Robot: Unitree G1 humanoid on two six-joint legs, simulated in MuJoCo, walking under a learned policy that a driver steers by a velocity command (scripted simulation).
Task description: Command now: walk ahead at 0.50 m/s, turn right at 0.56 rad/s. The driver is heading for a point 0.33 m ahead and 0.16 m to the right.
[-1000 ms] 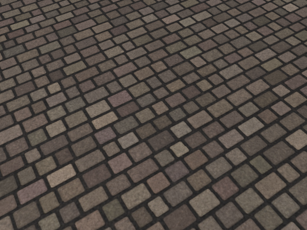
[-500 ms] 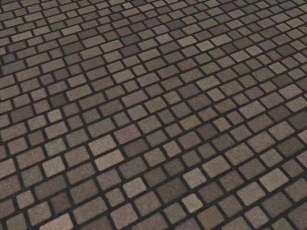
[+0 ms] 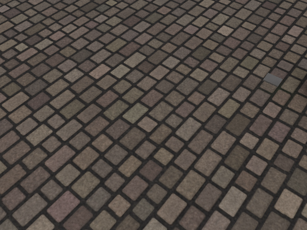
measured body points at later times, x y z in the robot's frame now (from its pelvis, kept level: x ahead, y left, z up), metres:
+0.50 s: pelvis +0.25 -0.01 +0.01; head +0.29 -0.02 +0.46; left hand +0.29 +0.26 -0.12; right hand +0.39 -0.28 -0.10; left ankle +0.41 +0.05 -0.71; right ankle +0.11 -0.05 -0.71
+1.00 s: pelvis +0.31 -0.03 +0.03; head +0.31 -0.03 +0.47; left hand +0.41 +0.20 -0.12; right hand +0.30 -0.28 -0.12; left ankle +0.41 +0.04 -0.72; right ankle +0.27 -0.13 -0.72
